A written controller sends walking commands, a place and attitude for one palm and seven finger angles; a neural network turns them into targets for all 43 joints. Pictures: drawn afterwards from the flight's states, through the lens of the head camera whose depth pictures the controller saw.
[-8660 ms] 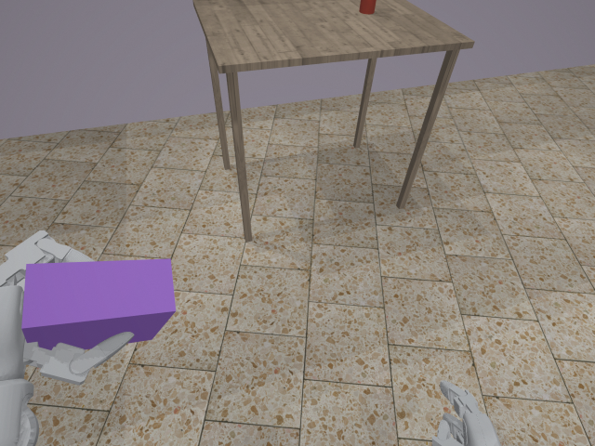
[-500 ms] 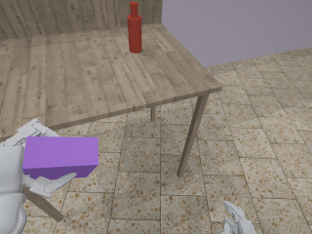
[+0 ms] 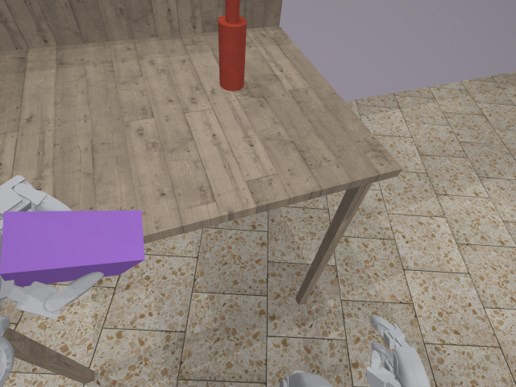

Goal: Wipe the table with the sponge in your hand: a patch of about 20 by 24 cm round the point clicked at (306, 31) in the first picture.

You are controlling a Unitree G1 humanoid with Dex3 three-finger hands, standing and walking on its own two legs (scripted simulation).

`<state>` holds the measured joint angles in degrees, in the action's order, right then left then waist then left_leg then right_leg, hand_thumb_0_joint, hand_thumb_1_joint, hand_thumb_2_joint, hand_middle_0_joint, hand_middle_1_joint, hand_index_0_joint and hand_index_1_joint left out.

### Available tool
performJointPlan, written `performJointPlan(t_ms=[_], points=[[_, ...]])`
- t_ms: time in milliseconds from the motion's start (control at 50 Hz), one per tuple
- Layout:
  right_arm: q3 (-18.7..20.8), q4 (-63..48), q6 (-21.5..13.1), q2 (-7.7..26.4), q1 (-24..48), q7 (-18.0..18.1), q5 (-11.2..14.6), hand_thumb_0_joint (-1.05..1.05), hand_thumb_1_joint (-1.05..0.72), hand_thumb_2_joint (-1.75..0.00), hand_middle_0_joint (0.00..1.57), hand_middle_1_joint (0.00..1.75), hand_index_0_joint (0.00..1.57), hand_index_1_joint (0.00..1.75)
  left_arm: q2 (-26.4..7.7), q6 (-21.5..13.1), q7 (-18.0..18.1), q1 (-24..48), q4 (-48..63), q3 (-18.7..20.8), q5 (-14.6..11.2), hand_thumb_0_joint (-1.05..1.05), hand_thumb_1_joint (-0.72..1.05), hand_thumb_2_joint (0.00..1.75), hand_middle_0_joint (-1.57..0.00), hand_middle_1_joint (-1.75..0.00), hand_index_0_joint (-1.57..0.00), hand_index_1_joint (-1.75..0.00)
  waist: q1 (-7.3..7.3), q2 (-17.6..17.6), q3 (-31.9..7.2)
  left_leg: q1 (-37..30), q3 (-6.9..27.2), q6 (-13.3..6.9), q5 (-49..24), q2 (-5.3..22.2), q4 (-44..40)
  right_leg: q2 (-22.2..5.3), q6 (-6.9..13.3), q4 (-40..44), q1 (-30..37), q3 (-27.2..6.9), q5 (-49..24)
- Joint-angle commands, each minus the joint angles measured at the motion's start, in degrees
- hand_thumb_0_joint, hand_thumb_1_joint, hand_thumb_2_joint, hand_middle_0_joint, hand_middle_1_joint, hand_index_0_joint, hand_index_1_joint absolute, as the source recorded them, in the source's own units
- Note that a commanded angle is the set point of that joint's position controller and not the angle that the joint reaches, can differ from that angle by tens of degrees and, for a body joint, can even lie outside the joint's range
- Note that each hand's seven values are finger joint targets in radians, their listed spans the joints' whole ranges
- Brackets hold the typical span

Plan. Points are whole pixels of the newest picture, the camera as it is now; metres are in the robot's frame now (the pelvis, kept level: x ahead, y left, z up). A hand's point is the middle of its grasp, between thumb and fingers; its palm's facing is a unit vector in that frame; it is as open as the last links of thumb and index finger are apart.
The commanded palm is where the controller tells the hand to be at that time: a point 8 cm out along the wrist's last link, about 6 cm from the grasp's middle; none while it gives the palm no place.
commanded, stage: shuffle to correct the standing spot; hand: left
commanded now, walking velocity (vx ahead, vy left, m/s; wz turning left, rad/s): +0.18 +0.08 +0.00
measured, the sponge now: (93, 248) +0.24 +0.22 +0.14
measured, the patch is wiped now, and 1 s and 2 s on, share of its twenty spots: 0.00 0.00 0.00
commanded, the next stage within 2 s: come to a stop and stand still in 0.24 s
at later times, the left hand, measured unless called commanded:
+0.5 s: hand (59, 126) +0.38 +0.30 +0.19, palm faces +0.40 -0.81 -0.42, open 9.7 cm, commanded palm +0.31 +0.34 +0.19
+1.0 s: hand (13, 116) +0.38 +0.35 +0.20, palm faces +0.44 -0.77 -0.45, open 9.7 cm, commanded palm +0.30 +0.35 +0.19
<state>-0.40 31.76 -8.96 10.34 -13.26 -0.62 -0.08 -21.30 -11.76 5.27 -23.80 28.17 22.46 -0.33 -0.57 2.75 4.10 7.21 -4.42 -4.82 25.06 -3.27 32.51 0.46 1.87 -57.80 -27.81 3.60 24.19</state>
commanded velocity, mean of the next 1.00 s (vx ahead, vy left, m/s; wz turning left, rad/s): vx -0.05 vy -0.01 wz -0.02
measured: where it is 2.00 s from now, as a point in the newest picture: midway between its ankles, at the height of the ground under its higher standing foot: outside the picture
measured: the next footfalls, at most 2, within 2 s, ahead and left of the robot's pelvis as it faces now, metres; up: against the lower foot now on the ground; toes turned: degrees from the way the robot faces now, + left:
right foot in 0.10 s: +0.17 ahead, -0.05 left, +0.00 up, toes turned -3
left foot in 0.40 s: +0.25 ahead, +0.22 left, +0.00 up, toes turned +5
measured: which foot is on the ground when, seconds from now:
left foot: down 0.00-0.10, up 0.12-0.38, down 0.40-1.00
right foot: up 0.00-0.08, down 0.10-1.00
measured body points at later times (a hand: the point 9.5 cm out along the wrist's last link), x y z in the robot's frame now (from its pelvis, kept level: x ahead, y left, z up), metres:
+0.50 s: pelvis +0.15 +0.06 -0.01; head +0.18 +0.07 +0.44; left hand +0.35 +0.34 +0.21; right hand +0.34 -0.16 -0.08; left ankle +0.21 +0.22 -0.72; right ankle +0.11 -0.06 -0.72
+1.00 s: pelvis +0.13 +0.07 +0.01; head +0.16 +0.09 +0.46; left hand +0.35 +0.39 +0.22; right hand +0.31 -0.18 -0.06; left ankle +0.20 +0.20 -0.73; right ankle +0.13 -0.05 -0.72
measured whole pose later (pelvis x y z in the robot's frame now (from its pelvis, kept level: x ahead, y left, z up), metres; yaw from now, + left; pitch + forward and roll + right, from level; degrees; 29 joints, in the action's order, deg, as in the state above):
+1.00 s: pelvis +0.13 +0.07 +0.01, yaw -3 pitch -1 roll -1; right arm 1.9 33.0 -9.1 13.6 -11.0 1.9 1.0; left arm -27.5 -12.9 5.0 -14.9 20.1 27.5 -2.4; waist -3.1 0.7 5.4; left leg 17.8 -3.3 0.7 10.3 4.1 29.3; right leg 0.4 -0.1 -29.8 -12.8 0.5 15.4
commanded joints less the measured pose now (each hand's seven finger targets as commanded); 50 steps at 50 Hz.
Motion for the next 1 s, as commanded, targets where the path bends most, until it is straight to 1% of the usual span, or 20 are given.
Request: performJointPlan(t_ms=[0,40,60,80,100,160,220,300,340,380,420,460,540,620,740,840,860,880,920,980], points=[[3.18,-9.06,-2.88,8.48,4.3,-0.37,0.39,0.0,-0.9,-0.9,0.2,0.3,0.2,0.3,-9.96,-4.23,2.18,4.97,19.53,5.25,-1.59,0.0,0.1,1.3,-1.2,-1.6,-1.2,-1.6,0.73,-14.23,-9.13,-7.39,4.44,5.43,-55.99,8.65,-0.47,3.51,1.03,21.94,5.53,10.51,-12.23],[3.21,-9.23,-2.21,8.69,5.29,-0.11,0.42,0.0,-0.9,-0.9,0.2,0.3,0.2,0.3,-10.67,-3.87,2.33,-1.35,16.54,7.65,-2.57,0.0,0.1,1.3,-1.2,-1.6,-1.2,-1.6,-2.2,-11.32,-14.54,7.45,1.89,7.92,-53.41,7.26,17.09,2.61,4.18,30.71,30.13,9.32,-23.12],[3.67,-9.34,-1.24,8.4,5.43,-0.48,0.96,0.0,-0.9,-0.9,0.2,0.3,0.2,0.3,-11.96,-3.6,2.49,-3.45,15.49,8.85,-2.76,0.0,0.1,1.3,-1.2,-1.6,-1.2,-1.6,-3.42,0.38,-19.61,23.22,-0.7,8.67,-39.59,4.28,38.58,-8.4,10.58,28.15,45.73,-3.69,-32.73],[4.54,-10.5,-1.31,9.35,6.98,-0.66,0.6,0.0,-0.9,-0.9,0.2,0.3,0.2,0.3,-13.8,-4.65,2.45,-1.75,16.06,11.57,-3.59,0.0,0.1,1.3,-1.2,-1.6,-1.2,-1.6,-3.31,9.47,-22.67,39.09,2.8,7.1,1.54,-0.75,57.46,-24.16,19.5,28.65,50.79,-30.53,-45.37],[4.31,-8.92,-0.54,9.36,4.57,-0.53,-0.66,0.0,-0.9,-0.9,0.2,0.3,0.2,0.3,-14.67,-5.36,2.73,0.87,17.27,13.8,-3.39,0.0,0.1,1.3,-1.2,-1.6,-1.2,-1.6,-2.01,2.61,-19.95,40.5,12.7,4.92,4.72,5.45,59.82,-29.21,19.21,32.37,42.34,-35.31,-33.79],[3.49,-7.86,2.7,7.75,6.11,-1.51,0.05,0.0,-0.9,-0.9,0.2,0.3,0.2,0.3,-12.56,-5.59,1.35,-3.85,13.23,13.15,-2.86,0.0,0.1,1.3,-1.2,-1.6,-1.2,-1.6,-0.85,-1.08,-6.98,38.54,13.23,5.54,-1.51,11.61,50.08,-22.02,12.94,37.38,20.71,-23.61,-25.9],[2.19,-6.02,2.99,6.67,6.73,-0.37,-0.41,0.0,-0.9,-0.9,0.2,0.3,0.2,0.3,-12.08,-6.19,1.15,6.05,17.52,9.89,-2.72,0.0,0.1,1.3,-1.2,-1.6,-1.2,-1.6,1.31,0.23,-6.22,19.47,5.14,5.6,-8.51,12.19,27.57,-16.05,8.58,38.85,2.25,-9.62,-19.43],[1.99,-5.47,-1.17,5.53,6.1,1.88,-0.77,0.0,-0.9,-0.9,0.2,0.3,0.2,0.3,-10.53,-4.77,2.08,7.11,16.62,5.63,-1.76,0.0,0.1,1.3,-1.2,-1.6,-1.2,-1.6,-0.86,0.08,-9.16,4.57,-6.78,4.85,-17.47,4.53,6.24,-11.16,4.65,33.71,7.48,-4.06,-13.42],[2.47,-6.06,-2.58,6.1,5.72,3.02,-0.4,0.0,-0.9,-0.9,0.2,0.3,0.2,0.3,-10.98,-4.94,2.55,7.4,18.48,5.76,-1.62,0.0,0.1,1.3,-1.2,-1.6,-1.2,-1.6,-0.56,-4.7,-10.97,0.6,-4.14,4.03,-15.29,4.58,-1.53,-9.6,2.55,24.03,11.64,-2.87,-15.73],[3.11,-7.01,-2.57,7.44,5.75,3.17,0.27,0.0,-0.9,-0.9,0.2,0.3,0.2,0.3,-11.44,-5.11,3.2,8.11,18.89,7.93,-1.61,0.0,0.1,1.3,-1.2,-1.6,-1.2,-1.6,-0.71,-12.47,-14.72,-6.37,9.61,0.08,-31.53,13.43,-3.87,-3.26,-2.09,12.47,7.13,0.66,-16.26],[3.05,-7.9,-2.36,7.08,6.98,3.09,1.06,0.0,-0.9,-0.9,0.2,0.3,0.2,0.3,-11.46,-4.68,3.62,6.69,12.76,8.88,-2.4,0.0,0.1,1.3,-1.2,-1.6,-1.2,-1.6,-1.18,-9.64,-12.11,-4.75,17.81,-2.62,-46.82,19.87,-8.33,0.2,-2.27,7.36,4.83,-0.96,2.01],[2.76,-6.78,-1.85,6.66,5.74,2.45,-0.3,0.0,-0.9,-0.9,0.2,0.3,0.2,0.3,-12.22,-3.86,2.92,6.4,12.72,9.79,-2.05,0.0,0.1,1.3,-1.2,-1.6,-1.2,-1.6,0.11,-15.96,-9.86,-2.34,14.84,-2.11,-53.51,20.1,-7.35,-0.88,-2.07,14.47,7.17,-0.95,2.8],[2.21,-9.05,-2.01,6.23,5.69,0.57,0.73,0.0,-0.9,-0.9,0.2,0.3,0.2,0.3,-8.49,-3.5,2.13,0.9,15.17,7.38,-2.29,0.0,0.1,1.3,-1.2,-1.6,-1.2,-1.6,-0.15,-13.47,-12.93,3.42,4.7,2.91,-40.92,15.48,-1.42,-1.1,-1.67,30.07,19.09,-0.98,-22.89],[2.33,-8.89,-1.36,6.07,6.34,1.16,1.32,0.0,-0.9,-0.9,0.2,0.3,0.2,0.3,-9.47,-1.76,2.7,-2.63,16.1,7.42,-3.36,0.0,0.1,1.3,-1.2,-1.6,-1.2,-1.6,0.54,0.41,-16.9,3.99,-0.7,6.97,-34.57,8.23,3.91,-6.61,0.98,28.58,20.15,-6.42,-48.95],[1.9,-9.14,0.2,5.66,6.97,3.39,0.98,0.0,-0.9,-0.9,0.2,0.3,0.2,0.3,-10.95,-1.35,3.48,-2.89,18.06,8.79,-3.87,0.0,0.1,1.3,-1.2,-1.6,-1.2,-1.6,-0.05,-7.26,-17.98,-2.18,1.18,4.91,-43.52,11.67,-1.11,-2.73,-2.23,28.28,17.84,-2.33,-37.82],[2.17,-8.47,0.48,6.17,7.19,4.08,1.0,0.0,-0.9,-0.9,0.2,0.3,0.2,0.3,-9.56,-0.25,3.98,-2.29,15.34,6.66,-3.73,0.0,0.1,1.3,-1.2,-1.6,-1.2,-1.6,0.33,-5.21,-14.93,0.81,0.04,5.81,-29.62,8.89,-2.22,-4.01,-1.55,32.59,17.58,-4.75,-33.01],[6.45,-3.57,-3.49,9.44,-1.59,4.39,-3.83,0.0,-0.9,-0.9,0.2,0.3,0.2,0.3,-55.39,-7.59,1.6,52.66,22.8,39.8,3.81,0.0,0.1,1.3,-1.2,-1.6,-1.2,-1.6,-4.76,7.47,-7.53,11.11,-4.31,5.31,-21.84,7.38,4.13,-8.51,-4.07,42.83,14.81,-12.39,-48.67],[4.04,-2.86,-4.0,3.89,3.48,3.91,-1.11,0.0,-0.9,-0.9,0.2,0.3,0.2,0.3,-19.52,-4.3,-0.84,20.28,-9.9,14.89,-0.44,0.0,0.1,1.3,-1.2,-1.6,-1.2,-1.6,-1.96,8.79,-10.28,11.71,1.24,5.4,-15.68,1.73,3.31,-12.56,3.7,34.29,18.78,-16.83,-55.78],[4.47,-7.64,-3.83,6.95,3.78,2.62,2.45,0.0,-0.9,-0.9,0.2,0.3,0.2,0.3,-6.14,-2.88,-0.2,1.56,-10.88,3.44,-2.79,0.0,0.1,1.3,-1.2,-1.6,-1.2,-1.6,-2.44,-3.07,-13.6,2.77,-1.26,4.41,-21.12,4.52,-3.45,-10.84,0.89,29.7,20.9,-12.69,-51.59],[4.49,-8.57,-3.48,9.31,5.63,1.27,1.47,0.0,-0.9,-0.9,0.2,0.3,0.2,0.3,-6.55,-3.91,-0.36,3.93,5.63,0.92,-3.02,0.0,0.1,1.3,-1.2,-1.6,-1.2,-1.6,-1.85,-7.18,-12.78,0.32,5.04,2.58,-33.23,10.0,-6.83,-3.89,-2.52,29.97,16.75,-6.26,-22.6]])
